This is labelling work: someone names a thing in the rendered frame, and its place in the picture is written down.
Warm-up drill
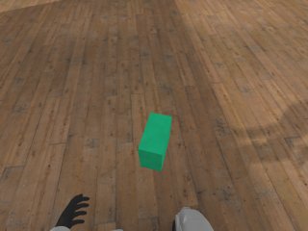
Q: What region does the right robot thigh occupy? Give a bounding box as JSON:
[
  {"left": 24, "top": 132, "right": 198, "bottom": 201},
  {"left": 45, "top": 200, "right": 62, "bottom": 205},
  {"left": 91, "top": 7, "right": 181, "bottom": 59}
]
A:
[{"left": 175, "top": 209, "right": 214, "bottom": 231}]

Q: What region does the carton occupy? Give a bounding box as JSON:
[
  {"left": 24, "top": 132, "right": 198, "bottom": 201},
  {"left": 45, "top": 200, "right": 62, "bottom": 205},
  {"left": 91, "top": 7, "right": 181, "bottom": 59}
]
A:
[{"left": 138, "top": 113, "right": 172, "bottom": 171}]

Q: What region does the left robot hand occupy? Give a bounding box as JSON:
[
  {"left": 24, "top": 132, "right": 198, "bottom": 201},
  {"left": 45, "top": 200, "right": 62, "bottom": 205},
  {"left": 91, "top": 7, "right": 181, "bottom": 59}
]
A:
[{"left": 55, "top": 193, "right": 90, "bottom": 229}]

